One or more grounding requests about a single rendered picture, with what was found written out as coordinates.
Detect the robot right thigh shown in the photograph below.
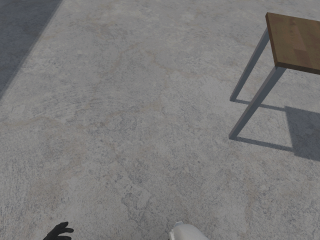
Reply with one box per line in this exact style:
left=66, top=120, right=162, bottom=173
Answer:
left=169, top=224, right=210, bottom=240

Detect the right robot shin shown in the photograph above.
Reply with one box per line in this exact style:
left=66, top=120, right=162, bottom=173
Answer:
left=174, top=221, right=184, bottom=227

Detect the table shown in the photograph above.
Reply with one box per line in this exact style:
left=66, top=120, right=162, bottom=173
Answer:
left=228, top=12, right=320, bottom=140

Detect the left robot hand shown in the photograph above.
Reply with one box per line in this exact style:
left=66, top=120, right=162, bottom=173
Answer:
left=43, top=221, right=74, bottom=240

